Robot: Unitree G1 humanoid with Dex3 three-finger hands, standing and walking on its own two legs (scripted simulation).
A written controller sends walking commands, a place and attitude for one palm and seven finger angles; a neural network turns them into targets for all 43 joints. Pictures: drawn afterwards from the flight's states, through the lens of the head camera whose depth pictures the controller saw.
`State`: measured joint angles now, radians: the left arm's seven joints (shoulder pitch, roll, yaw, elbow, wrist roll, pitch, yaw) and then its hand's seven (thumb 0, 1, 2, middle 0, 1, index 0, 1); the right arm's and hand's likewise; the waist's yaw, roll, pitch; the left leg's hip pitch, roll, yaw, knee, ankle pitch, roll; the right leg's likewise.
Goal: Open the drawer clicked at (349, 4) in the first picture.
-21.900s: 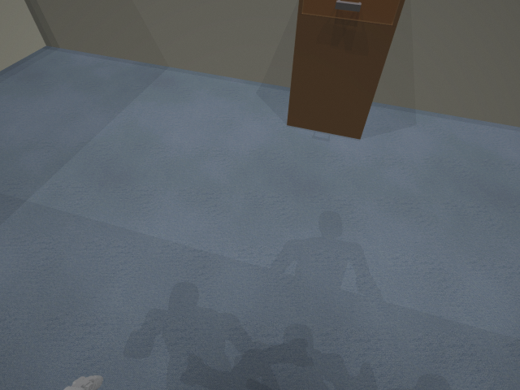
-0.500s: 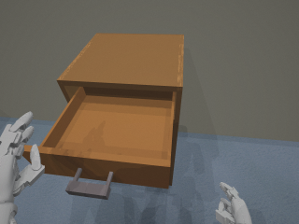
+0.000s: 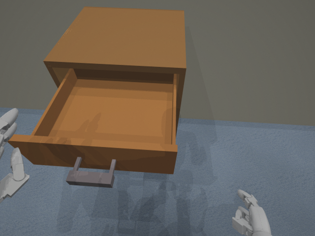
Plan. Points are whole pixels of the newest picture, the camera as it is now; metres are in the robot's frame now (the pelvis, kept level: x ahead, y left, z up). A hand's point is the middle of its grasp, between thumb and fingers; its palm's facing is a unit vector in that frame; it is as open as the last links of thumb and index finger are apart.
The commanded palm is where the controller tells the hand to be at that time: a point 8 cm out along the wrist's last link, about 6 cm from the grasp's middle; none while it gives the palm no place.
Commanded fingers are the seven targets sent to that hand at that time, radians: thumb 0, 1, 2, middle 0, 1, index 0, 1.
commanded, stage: step back with the hand held close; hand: left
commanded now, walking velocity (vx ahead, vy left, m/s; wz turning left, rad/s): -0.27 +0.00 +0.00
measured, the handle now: (93, 170) +0.28 +0.19 -0.01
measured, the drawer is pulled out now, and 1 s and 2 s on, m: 0.29 0.29 0.29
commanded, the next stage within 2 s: stop stepping back and stand still in 0.92 s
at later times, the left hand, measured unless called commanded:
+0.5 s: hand (4, 210) +0.14 +0.24 +0.16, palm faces +0.37 -0.80 -0.48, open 7.4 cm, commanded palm +0.07 +0.28 +0.18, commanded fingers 0.00 0.90 0.90 -0.20 -0.30 -0.20 -0.30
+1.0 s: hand out of the picture +0.05 +0.19 +0.17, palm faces +0.33 -0.83 -0.45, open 7.4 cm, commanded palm -0.01 +0.24 +0.18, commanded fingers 0.00 0.90 0.90 -0.20 -0.30 -0.20 -0.30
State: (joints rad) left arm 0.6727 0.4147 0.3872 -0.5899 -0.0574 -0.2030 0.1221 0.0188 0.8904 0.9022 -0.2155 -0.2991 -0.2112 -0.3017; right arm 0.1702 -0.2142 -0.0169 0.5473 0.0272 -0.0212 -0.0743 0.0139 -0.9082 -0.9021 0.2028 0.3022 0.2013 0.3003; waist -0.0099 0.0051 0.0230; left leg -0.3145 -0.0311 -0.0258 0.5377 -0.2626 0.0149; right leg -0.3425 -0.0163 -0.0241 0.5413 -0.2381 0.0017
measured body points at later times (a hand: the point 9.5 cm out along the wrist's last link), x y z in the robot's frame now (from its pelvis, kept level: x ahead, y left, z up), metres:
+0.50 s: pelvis -0.06 +0.00 -0.01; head -0.03 +0.01 +0.44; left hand +0.11 +0.28 +0.19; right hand +0.12 -0.23 -0.09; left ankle +0.01 +0.11 -0.73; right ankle +0.00 -0.12 -0.73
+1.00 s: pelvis -0.15 -0.03 -0.01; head -0.11 -0.02 +0.44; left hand +0.03 +0.24 +0.20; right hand +0.05 -0.24 -0.09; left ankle -0.08 +0.12 -0.73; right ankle -0.17 -0.14 -0.73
